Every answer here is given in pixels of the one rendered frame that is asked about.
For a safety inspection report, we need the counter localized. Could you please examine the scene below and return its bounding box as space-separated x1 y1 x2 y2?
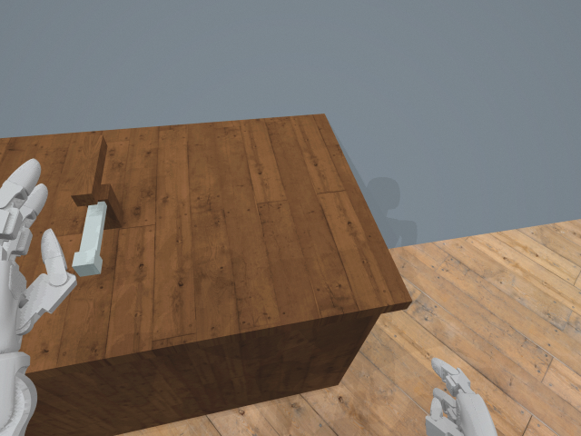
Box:
0 114 412 436

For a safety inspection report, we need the left robot forearm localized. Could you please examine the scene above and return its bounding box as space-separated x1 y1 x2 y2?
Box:
0 352 37 436

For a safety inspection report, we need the tap lever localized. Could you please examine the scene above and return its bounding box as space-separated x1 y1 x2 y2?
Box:
72 202 107 277

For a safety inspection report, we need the robot right hand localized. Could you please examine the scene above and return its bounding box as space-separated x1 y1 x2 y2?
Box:
426 358 497 436

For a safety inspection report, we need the robot left hand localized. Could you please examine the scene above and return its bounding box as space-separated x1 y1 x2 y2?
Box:
0 159 77 354

